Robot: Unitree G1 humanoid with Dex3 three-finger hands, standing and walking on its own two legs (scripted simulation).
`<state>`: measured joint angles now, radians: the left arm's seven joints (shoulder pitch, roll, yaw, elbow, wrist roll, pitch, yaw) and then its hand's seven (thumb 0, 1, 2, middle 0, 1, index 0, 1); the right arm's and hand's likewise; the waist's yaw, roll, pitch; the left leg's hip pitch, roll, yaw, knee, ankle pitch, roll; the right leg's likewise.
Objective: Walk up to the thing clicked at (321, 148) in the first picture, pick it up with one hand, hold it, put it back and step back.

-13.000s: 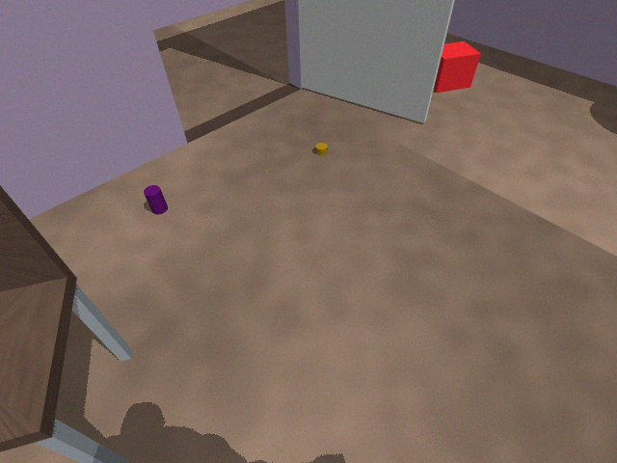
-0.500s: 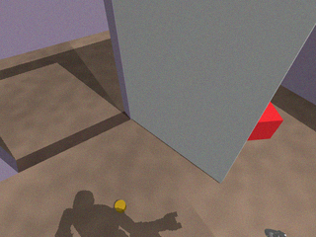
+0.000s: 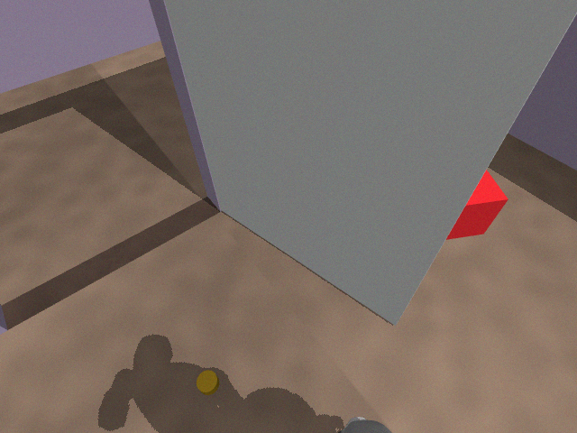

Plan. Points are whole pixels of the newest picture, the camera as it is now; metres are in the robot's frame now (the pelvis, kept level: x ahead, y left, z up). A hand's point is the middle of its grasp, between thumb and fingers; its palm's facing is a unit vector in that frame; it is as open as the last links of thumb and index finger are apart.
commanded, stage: walk up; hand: left
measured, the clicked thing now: (208, 382) +0.39 +0.28 -0.73
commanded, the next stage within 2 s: none
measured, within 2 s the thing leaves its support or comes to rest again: neither
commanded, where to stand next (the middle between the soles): +0.03 +0.01 m, yaw +1 degrees
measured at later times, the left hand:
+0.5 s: hand out of the picture +0.00 +0.30 -0.14, palm faces +0.00 -0.92 -0.39, open 7.4 cm
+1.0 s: hand out of the picture +0.05 +0.30 -0.16, palm faces +0.03 -0.93 -0.36, open 7.4 cm
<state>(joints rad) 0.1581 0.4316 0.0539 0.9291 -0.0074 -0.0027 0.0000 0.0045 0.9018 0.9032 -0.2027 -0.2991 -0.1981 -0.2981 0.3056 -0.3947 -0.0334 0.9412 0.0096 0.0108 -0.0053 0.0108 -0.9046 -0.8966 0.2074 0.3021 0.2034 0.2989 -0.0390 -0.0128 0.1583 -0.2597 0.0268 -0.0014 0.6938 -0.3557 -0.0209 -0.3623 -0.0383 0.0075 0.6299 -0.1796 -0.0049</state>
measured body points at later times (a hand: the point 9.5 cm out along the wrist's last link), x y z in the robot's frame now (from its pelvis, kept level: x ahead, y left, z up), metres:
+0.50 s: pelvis -0.05 +0.01 +0.01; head -0.03 +0.02 +0.46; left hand +0.00 +0.35 -0.12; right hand +0.00 -0.31 -0.11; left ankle -0.07 +0.13 -0.72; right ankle -0.01 -0.11 -0.70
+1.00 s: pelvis -0.02 +0.02 +0.00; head +0.03 +0.04 +0.44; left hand +0.05 +0.34 -0.13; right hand +0.12 -0.28 -0.11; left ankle +0.10 +0.14 -0.72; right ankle -0.04 -0.11 -0.67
